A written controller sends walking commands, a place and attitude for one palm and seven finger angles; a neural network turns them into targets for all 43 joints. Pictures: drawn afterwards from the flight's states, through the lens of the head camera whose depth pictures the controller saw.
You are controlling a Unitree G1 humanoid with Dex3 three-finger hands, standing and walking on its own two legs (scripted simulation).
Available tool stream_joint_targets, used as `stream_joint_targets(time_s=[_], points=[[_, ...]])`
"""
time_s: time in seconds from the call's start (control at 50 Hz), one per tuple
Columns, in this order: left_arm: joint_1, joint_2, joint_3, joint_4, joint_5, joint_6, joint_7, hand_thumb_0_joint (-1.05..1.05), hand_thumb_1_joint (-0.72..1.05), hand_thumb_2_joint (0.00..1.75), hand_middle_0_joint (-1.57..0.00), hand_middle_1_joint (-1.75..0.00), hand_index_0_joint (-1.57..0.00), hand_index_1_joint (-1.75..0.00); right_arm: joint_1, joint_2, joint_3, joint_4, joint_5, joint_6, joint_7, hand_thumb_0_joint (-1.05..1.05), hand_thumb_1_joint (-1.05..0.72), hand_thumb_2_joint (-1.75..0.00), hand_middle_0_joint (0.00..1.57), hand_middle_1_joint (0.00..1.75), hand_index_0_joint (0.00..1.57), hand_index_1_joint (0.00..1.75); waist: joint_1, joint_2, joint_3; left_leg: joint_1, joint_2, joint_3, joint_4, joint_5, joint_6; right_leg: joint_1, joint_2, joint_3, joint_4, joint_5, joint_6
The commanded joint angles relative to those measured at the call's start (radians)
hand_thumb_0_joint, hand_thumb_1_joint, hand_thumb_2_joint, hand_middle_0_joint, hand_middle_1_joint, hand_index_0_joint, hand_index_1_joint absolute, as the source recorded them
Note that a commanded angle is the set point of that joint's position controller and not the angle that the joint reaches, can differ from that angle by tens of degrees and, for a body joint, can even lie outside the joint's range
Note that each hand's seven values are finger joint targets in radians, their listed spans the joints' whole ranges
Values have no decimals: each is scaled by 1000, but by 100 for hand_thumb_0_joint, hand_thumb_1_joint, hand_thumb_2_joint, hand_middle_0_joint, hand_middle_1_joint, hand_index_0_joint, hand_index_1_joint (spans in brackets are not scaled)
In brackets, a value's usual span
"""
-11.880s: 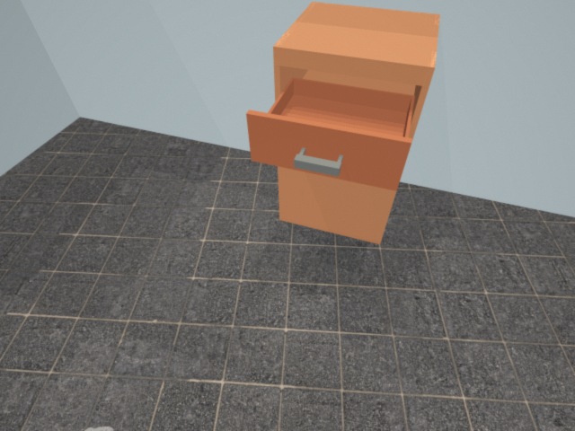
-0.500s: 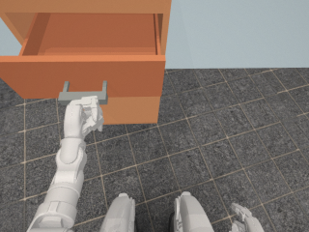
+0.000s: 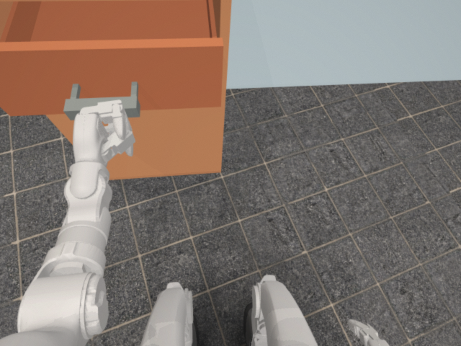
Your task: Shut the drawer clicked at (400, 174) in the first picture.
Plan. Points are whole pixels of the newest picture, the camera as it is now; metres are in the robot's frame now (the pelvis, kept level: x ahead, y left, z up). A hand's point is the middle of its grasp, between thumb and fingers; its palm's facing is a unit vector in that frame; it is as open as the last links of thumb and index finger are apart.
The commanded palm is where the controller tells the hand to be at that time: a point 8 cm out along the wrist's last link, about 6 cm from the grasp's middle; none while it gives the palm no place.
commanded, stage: push the drawer shut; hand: left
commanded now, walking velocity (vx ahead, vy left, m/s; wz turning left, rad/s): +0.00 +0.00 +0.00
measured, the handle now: (104, 98) +0.54 +0.21 +0.02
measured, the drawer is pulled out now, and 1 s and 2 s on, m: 0.11 0.00 0.00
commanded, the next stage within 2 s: pull the fist back off the drawer in 1.14 s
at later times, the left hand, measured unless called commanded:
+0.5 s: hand (132, 105) +0.52 +0.16 +0.03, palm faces +0.05 -1.00 -0.04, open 3.4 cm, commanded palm +0.51 +0.20 +0.03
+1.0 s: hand (132, 82) +0.58 +0.16 +0.03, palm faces +0.04 -1.00 -0.04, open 3.2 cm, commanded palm +0.58 +0.19 +0.03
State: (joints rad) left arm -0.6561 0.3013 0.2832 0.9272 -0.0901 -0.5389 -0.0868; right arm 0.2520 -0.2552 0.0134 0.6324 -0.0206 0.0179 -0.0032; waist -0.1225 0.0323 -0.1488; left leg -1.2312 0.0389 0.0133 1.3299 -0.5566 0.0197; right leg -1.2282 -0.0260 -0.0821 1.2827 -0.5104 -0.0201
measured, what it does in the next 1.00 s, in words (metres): stands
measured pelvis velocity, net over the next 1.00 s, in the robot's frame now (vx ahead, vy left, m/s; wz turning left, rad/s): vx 0.00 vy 0.01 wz -0.04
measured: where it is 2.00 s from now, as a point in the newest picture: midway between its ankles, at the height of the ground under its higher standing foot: outside the picture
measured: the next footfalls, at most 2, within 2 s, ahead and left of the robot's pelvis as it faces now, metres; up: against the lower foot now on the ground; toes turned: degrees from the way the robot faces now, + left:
none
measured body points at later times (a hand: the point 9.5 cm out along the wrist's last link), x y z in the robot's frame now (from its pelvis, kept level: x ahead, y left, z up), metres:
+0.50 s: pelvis +0.00 +0.01 -0.01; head +0.17 +0.02 +0.41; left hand +0.51 +0.21 +0.03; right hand +0.02 -0.26 -0.13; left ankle +0.03 +0.11 -0.61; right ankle +0.05 -0.11 -0.61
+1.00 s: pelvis +0.00 +0.01 -0.02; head +0.20 +0.03 +0.38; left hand +0.57 +0.21 +0.03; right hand -0.03 -0.25 -0.12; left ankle +0.03 +0.11 -0.61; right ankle +0.05 -0.11 -0.61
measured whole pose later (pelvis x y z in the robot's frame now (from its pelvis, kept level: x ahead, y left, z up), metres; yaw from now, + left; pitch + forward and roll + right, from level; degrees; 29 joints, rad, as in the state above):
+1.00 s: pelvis +0.00 +0.01 -0.02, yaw -2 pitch +32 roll -5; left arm -1.09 0.55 0.43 1.24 0.03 -0.47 -0.10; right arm 0.35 -0.26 0.06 0.63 -0.07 0.10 0.03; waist -0.24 0.05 -0.12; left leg -1.40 0.06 -0.02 1.41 -0.57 0.03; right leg -1.37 0.00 -0.11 1.31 -0.50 -0.01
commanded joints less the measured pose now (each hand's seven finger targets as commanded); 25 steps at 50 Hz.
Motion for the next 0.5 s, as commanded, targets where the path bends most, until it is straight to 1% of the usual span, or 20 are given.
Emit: stream_joint_targets(time_s=[0.0, 0.04, 0.08, 0.12, 0.14, 0.16, 0.2, 0.22, 0.24, 0.26, 0.28, 0.32, 0.34, 0.36, 0.38, 0.4, 0.42, 0.44, 0.46, 0.48], points=[[-447, 199, 43, -196, -18, -83, 7, 0, 90, 90, -140, -160, -140, -160, 135, -163, -60, -69, -8, -19, 1, 0, -90, -90, 20, 30, 20, 30, -36, 50, -546, 319, -32, -59, -156, 304, 2, 304, 41, 62, -155, 244, -1], [-474, 223, 63, -189, -16, -85, 10, 0, 90, 90, -140, -160, -140, -160, 141, -165, -61, -63, -9, -13, 3, 0, -90, -90, 20, 30, 20, 30, -36, 57, -555, 310, -31, -53, -150, 303, 4, 313, 40, 69, -160, 250, 3], [-489, 250, 82, -163, -8, -85, 13, 0, 90, 90, -140, -160, -140, -160, 149, -166, -59, -61, -11, -6, 3, 0, -90, -90, 20, 30, 20, 30, -42, 37, -536, 287, -30, -51, -151, 288, 6, 319, 41, 72, -164, 243, 4], [-511, 265, 88, -146, 2, -89, 13, 0, 90, 90, -140, -160, -140, -160, 158, -167, -56, -58, -14, 0, 6, 0, -90, -90, 20, 30, 20, 30, -40, 69, -532, 292, -30, -53, -151, 294, 5, 303, 42, 69, -158, 241, 1], [-529, 252, 77, -137, 4, -89, 12, 0, 90, 90, -140, -160, -140, -160, 161, -166, -56, -59, -15, 3, 8, 0, -90, -90, 20, 30, 20, 30, -47, 71, -539, 298, -30, -57, -150, 294, 5, 294, 43, 66, -157, 236, 1], [-545, 270, 91, -127, 7, -90, 14, 0, 90, 90, -140, -160, -140, -160, 167, -169, -57, -55, -17, 6, 7, 0, -90, -90, 20, 30, 20, 30, -54, 51, -536, 292, -28, -58, -146, 295, 7, 295, 43, 67, -158, 238, 3], [-579, 276, 90, -126, 9, -95, 13, 0, 90, 90, -140, -160, -140, -160, 176, -171, -55, -56, -20, 9, 10, 0, -90, -90, 20, 30, 20, 30, -59, 81, -552, 307, -28, -63, -142, 304, 8, 279, 46, 65, -151, 239, 1], [-578, 283, 97, -98, 14, -92, 11, 0, 90, 90, -140, -160, -140, -160, 181, -172, -56, -50, -20, 13, 10, 0, -90, -90, 20, 30, 20, 30, -64, 64, -545, 308, -25, -64, -141, 301, 7, 271, 48, 64, -155, 234, 3], [-597, 303, 107, -92, 16, -91, 12, 0, 90, 90, -140, -160, -140, -160, 180, -175, -52, -52, -20, 15, 10, 0, -90, -90, 20, 30, 20, 30, -62, 79, -533, 294, -26, -65, -142, 286, 7, 266, 48, 64, -155, 217, 1], [-622, 297, 98, -75, 19, -89, 11, 0, 90, 90, -140, -160, -140, -160, 182, -175, -51, -47, -21, 18, 10, 0, -90, -90, 20, 30, 20, 30, -76, 80, -521, 292, -25, -68, -142, 279, 8, 250, 48, 63, -158, 208, 2], [-641, 302, 100, -73, 19, -88, 10, 0, 90, 90, -140, -160, -140, -160, 188, -174, -49, -46, -22, 20, 11, 0, -90, -90, 20, 30, 20, 30, -78, 79, -518, 287, -25, -67, -139, 279, 10, 257, 49, 63, -159, 209, 2], [-656, 315, 105, -56, 28, -87, 9, 0, 90, 90, -140, -160, -140, -160, 196, -180, -48, -47, -26, 24, 12, 0, -90, -90, 20, 30, 20, 30, -77, 108, -556, 312, -25, -74, -133, 296, 8, 235, 51, 60, -148, 211, -1], [-684, 327, 108, -50, 31, -84, 10, 0, 90, 90, -140, -160, -140, -160, 198, -182, -48, -45, -25, 27, 12, 0, -90, -90, 20, 30, 20, 30, -85, 113, -546, 319, -21, -82, -134, 295, 7, 209, 51, 54, -145, 201, -2], [-705, 313, 96, -35, 31, -79, 10, 0, 90, 90, -140, -160, -140, -160, 203, -183, -47, -41, -27, 29, 12, 0, -90, -90, 20, 30, 20, 30, -99, 104, -533, 314, -21, -83, -131, 287, 9, 199, 52, 53, -149, 193, 1], [-722, 326, 102, -31, 35, -79, 12, 0, 90, 90, -140, -160, -140, -160, 208, -183, -45, -40, -29, 30, 12, 0, -90, -90, 20, 30, 20, 30, -98, 108, -530, 312, -20, -87, -131, 289, 8, 198, 52, 51, -148, 191, -1], [-731, 310, 86, -21, 38, -79, 11, 0, 90, 90, -140, -160, -140, -160, 214, -185, -46, -40, -30, 32, 14, 0, -90, -90, 20, 30, 20, 30, -104, 125, -535, 340, -19, -98, -135, 301, 6, 170, 54, 43, -139, 190, -4], [-733, 316, 94, -10, 42, -75, 14, 0, 90, 90, -140, -160, -140, -160, 216, -189, -46, -39, -31, 35, 16, 0, -90, -90, 20, 30, 20, 30, -103, 132, -543, 345, -18, -99, -129, 303, 5, 155, 53, 42, -138, 189, -3], [-769, 337, 99, -11, 46, -73, 18, 0, 90, 90, -140, -160, -140, -160, 221, -192, -45, -33, -34, 38, 16, 0, -90, -90, 20, 30, 20, 30, -113, 135, -545, 347, -15, -103, -125, 313, 5, 148, 53, 41, -135, 194, -3], [-780, 328, 95, -20, 43, -71, 19, 0, 90, 90, -140, -160, -140, -160, 227, -189, -44, -37, -35, 39, 18, 0, -90, -90, 20, 30, 20, 30, -115, 141, -564, 345, -18, -97, -120, 317, 8, 166, 55, 47, -140, 202, 0], [-767, 362, 122, -1, 50, -66, 22, 0, 90, 90, -140, -160, -140, -160, 232, -193, -44, -37, -35, 42, 18, 0, -90, -90, 20, 30, 20, 30, -108, 121, -574, 330, -17, -96, -115, 322, 9, 184, 55, 47, -139, 209, -1]])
